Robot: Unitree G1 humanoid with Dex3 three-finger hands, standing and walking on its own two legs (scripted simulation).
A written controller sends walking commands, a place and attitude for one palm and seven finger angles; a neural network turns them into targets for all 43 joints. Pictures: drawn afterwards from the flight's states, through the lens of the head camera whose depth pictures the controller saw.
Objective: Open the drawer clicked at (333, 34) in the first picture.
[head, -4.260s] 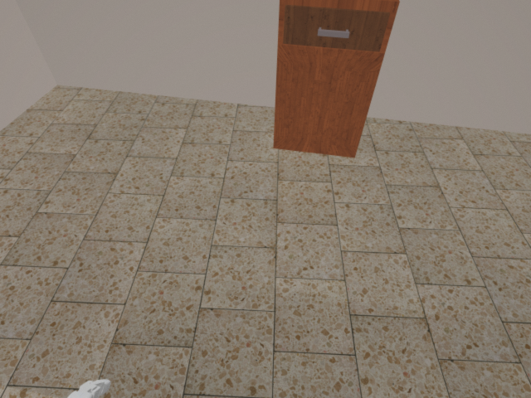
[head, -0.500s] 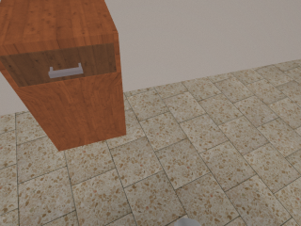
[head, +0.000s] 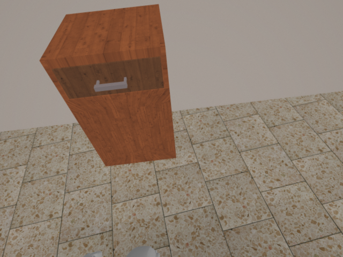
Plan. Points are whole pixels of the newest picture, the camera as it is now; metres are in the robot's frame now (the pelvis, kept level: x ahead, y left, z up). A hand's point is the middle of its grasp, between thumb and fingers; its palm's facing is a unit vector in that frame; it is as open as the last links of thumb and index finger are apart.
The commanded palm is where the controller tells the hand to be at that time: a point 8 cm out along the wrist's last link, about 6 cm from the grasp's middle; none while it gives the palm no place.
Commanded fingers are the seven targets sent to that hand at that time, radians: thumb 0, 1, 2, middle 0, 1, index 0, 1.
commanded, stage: take the last steps up to it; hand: left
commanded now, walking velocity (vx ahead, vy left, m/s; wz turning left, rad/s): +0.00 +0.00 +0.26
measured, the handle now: (111, 83) +0.78 +0.28 -0.07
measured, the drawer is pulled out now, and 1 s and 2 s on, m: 0.00 0.00 0.00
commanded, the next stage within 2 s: come to a stop and stand still in 1.04 s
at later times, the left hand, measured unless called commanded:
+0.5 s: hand out of the picture +0.02 +0.24 -0.18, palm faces +0.15 -0.97 -0.17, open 7.4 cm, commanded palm none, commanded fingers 0.00 0.90 0.90 -0.20 -0.30 -0.20 -0.30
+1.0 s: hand (109, 235) +0.21 +0.20 -0.17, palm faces +0.14 -0.97 -0.21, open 7.2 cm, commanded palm none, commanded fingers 0.00 0.90 0.90 -0.20 -0.30 -0.20 -0.30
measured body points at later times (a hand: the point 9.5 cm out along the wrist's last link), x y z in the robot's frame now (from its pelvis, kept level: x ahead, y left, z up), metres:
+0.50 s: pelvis +0.04 +0.05 +0.00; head +0.05 +0.07 +0.45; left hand +0.01 +0.29 -0.16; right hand +0.09 -0.18 -0.14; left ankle -0.05 +0.14 -0.74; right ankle +0.08 -0.09 -0.68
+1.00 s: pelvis +0.19 +0.02 +0.00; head +0.19 +0.01 +0.45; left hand +0.21 +0.25 -0.15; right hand +0.23 -0.21 -0.16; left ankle +0.22 +0.16 -0.69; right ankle +0.22 -0.07 -0.74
